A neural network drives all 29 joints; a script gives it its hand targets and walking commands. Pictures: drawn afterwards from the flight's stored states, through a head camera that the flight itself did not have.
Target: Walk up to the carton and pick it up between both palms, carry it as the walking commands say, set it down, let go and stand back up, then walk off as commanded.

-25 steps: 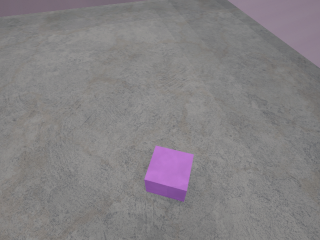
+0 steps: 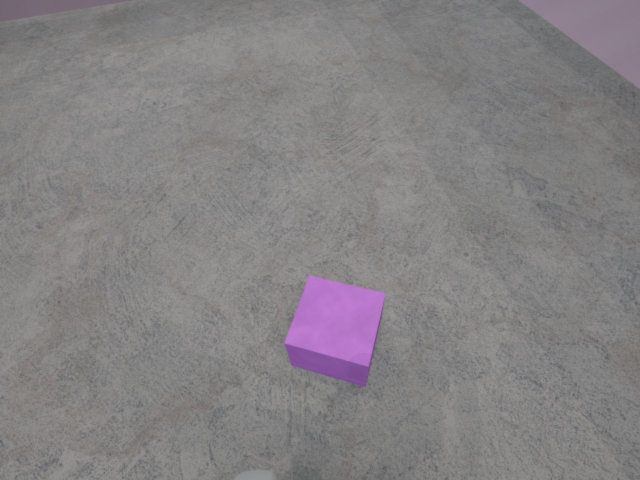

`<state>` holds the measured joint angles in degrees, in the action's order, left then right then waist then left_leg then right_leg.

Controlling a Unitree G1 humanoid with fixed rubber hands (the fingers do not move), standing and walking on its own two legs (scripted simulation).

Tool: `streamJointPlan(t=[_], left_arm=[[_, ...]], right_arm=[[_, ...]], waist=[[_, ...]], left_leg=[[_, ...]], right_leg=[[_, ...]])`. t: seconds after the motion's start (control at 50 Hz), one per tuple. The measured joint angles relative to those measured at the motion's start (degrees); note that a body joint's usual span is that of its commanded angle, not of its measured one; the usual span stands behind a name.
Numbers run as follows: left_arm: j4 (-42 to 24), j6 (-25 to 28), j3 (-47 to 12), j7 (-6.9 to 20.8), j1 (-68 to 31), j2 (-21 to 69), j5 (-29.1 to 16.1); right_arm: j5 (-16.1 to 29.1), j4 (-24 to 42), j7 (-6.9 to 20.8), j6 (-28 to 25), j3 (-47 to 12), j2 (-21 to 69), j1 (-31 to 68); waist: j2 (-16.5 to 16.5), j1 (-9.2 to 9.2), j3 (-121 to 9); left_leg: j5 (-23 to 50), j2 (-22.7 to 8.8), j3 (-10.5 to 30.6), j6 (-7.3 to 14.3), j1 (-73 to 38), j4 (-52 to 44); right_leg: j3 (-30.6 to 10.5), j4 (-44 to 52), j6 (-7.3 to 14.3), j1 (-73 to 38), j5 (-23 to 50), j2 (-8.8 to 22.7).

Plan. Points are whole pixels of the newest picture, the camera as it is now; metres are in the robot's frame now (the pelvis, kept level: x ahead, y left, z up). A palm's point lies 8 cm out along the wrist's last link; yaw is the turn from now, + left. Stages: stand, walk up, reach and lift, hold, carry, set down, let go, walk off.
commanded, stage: walk up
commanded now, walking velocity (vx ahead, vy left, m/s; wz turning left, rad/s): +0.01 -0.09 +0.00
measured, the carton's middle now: (337, 330) +0.58 +0.02 -0.67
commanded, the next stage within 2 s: none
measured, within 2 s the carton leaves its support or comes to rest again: neither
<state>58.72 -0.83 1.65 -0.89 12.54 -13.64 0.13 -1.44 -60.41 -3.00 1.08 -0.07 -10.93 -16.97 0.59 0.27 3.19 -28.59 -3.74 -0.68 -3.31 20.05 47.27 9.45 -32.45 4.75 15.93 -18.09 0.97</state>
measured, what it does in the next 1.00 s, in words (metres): steps on the spot: left foot, then right foot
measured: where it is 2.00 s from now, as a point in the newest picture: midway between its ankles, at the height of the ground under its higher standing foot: outside the picture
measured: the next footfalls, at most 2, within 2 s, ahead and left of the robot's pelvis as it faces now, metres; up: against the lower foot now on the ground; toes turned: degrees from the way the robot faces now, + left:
left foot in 0.36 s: -0.03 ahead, +0.13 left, +0.00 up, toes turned +7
right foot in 0.74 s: +0.02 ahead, -0.13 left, +0.00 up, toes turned -7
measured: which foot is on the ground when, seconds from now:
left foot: up 0.00-0.34, down 0.36-0.74, up 0.76-1.00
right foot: down 0.00-0.38, up 0.40-0.72, down 0.74-1.00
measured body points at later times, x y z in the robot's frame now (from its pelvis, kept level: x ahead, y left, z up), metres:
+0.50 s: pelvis -0.04 +0.01 +0.00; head -0.03 +0.04 +0.45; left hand +0.01 +0.26 -0.16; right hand -0.04 -0.25 -0.13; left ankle -0.07 +0.12 -0.73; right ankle -0.05 -0.08 -0.68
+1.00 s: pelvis -0.02 -0.07 +0.01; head +0.01 -0.12 +0.45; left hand -0.01 +0.20 -0.12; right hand +0.01 -0.30 -0.17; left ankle -0.05 +0.11 -0.68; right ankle -0.02 -0.12 -0.73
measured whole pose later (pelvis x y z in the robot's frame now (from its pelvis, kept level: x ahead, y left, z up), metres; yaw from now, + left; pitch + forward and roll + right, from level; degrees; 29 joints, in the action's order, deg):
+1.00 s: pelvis -0.02 -0.07 +0.01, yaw +1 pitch +1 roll +3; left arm 60.0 1.9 -0.1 -0.9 14.8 -13.1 0.1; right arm -1.4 -59.1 -1.3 2.4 -0.1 -11.6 -14.4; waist 2.7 1.9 2.6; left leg -23.4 -5.0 -1.5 -2.9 22.9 50.4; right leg 8.4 -29.9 4.6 15.7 -15.9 1.1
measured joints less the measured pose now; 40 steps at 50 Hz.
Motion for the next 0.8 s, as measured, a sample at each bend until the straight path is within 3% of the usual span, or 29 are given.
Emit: streamJointPlan(t=[0.16, 0.26, 0.3, 0.36, 0.42, 0.5, 0.56, 0.64, 0.72, 0.74, 0.8], left_arm=[[0.52, 0.05, -0.25, -0.33, 0.92, 0.01, 0.0], [0.53, -0.47, -0.25, -0.33, 0.97, 0.01, 0.0], [0.53, -0.69, -0.25, -0.33, 0.99, 0.02, 0.0], [0.54, -1.58, -0.26, -0.33, 0.98, 0.06, 0.0], [0.32, -2.74, 0.37, -0.32, 0.72, 0.07, 0.0], [-1.05, -3.49, 0.87, 0.29, 0.0, 0.06, 0.0], [-1.8, -3.65, 0.99, 0.95, -0.13, 0.05, 0.0], [-2.02, -3.77, 1.0, 1.15, -0.68, 0.04, 0.0], [-2.35, -2.71, 0.74, 1.4, -0.75, 0.01, 0.0], [-2.37, -1.96, 0.74, 1.41, -0.63, 0.0, -0.01], [-1.95, -0.57, 0.59, 1.4, -0.48, 0.3, 0.0]], right_arm=[[0.0, 1.06, 0.52, 1.49, 0.01, -0.01, 2.52], [0.0, 1.52, 1.1, 1.64, 0.01, -0.02, 2.74], [0.0, 1.61, 1.24, 1.64, 0.01, -0.02, 2.72], [0.0, 1.68, 0.74, 1.47, 0.03, -0.21, 2.62], [0.0, 1.16, -0.05, 1.3, 0.03, -0.11, 1.64], [0.0, 0.47, -0.61, 1.31, 0.01, -0.11, -1.48], [0.0, -0.01, -0.67, 1.19, 0.01, -0.11, -2.12], [0.0, 0.05, -0.68, 0.33, 0.0, -0.09, -2.11], [0.0, 0.08, -0.74, 0.19, 0.0, -0.38, -2.11], [0.0, 0.06, -0.67, 0.2, 0.0, -0.47, -2.22], [0.0, 0.4, -0.58, 0.29, -0.01, -0.34, -1.33]], waist=[[0.74, 1.49, -0.07], [-1.27, 1.68, -0.25], [-2.35, 1.38, -0.29], [-2.34, 0.0, -0.33], [-2.34, -1.47, -0.07], [-2.19, -2.32, -0.11], [-2.1, -2.09, -0.14], [-2.28, -1.97, -0.05], [-1.76, -1.37, -0.18], [-1.63, -1.02, -0.41], [0.05, -0.07, 0.65]], left_leg=[[3.0, 0.0, -1.57, 0.0, 1.62, 4.18], [3.66, 0.0, -4.06, 0.0, -0.58, 3.99], [3.62, -0.02, -5.03, 0.0, -2.37, 1.24], [8.56, -0.15, -5.17, 0.35, -7.45, -10.4], [6.21, -0.49, -4.7, 2.97, -9.14, -12.97], [9.18, -1.01, -2.95, 3.12, -10.63, -15.96], [9.94, -1.58, -2.65, 2.86, -10.94, -17.52], [10.44, -1.74, -2.74, 1.75, -9.76, -18.06], [10.44, -1.81, -3.7, 0.56, -7.89, -17.93], [9.79, -1.78, -3.88, 0.45, -6.63, -16.43], [0.77, -1.66, -2.44, 0.44, -1.35, -3.84]], right_leg=[[0.05, 0.22, 1.08, 0.03, 1.57, -0.47], [0.19, 0.26, 1.17, 0.04, 2.28, -0.84], [0.41, 0.27, 1.17, 0.07, 2.52, -0.92], [1.42, 0.14, 1.13, 0.12, 2.77, -1.97], [1.19, -7.57, 0.69, 2.07, -4.16, -2.42], [-0.62, -19.67, -0.63, 3.97, -4.57, -1.69], [-1.59, -21.97, -1.68, 4.19, -3.23, -0.61], [-1.88, -19.7, -2.86, 4.24, -4.4, 0.68], [-1.96, -6.98, -2.93, 3.42, -4.84, 0.74], [-2.01, -1.65, -2.92, 2.57, -1.75, 1.01], [-1.09, -0.98, -1.32, 2.48, 1.51, 0.34]])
